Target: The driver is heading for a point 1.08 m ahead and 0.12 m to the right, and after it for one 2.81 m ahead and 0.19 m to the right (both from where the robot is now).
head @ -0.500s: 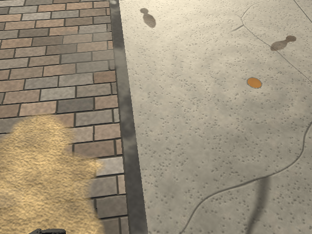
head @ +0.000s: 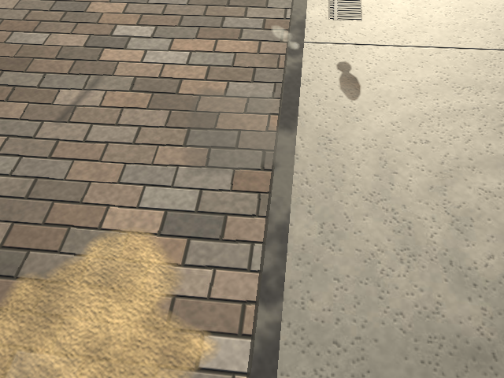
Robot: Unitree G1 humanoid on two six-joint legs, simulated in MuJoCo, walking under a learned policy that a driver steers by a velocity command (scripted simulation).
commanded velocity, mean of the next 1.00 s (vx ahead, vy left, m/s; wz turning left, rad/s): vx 0.50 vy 0.00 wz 0.02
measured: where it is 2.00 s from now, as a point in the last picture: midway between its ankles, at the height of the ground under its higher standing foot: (298, 200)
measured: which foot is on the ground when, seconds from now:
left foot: up 0.00-0.16, down 0.18-0.72, up 0.74-1.00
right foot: down 0.00-0.20, up 0.22-0.68, down 0.70-1.00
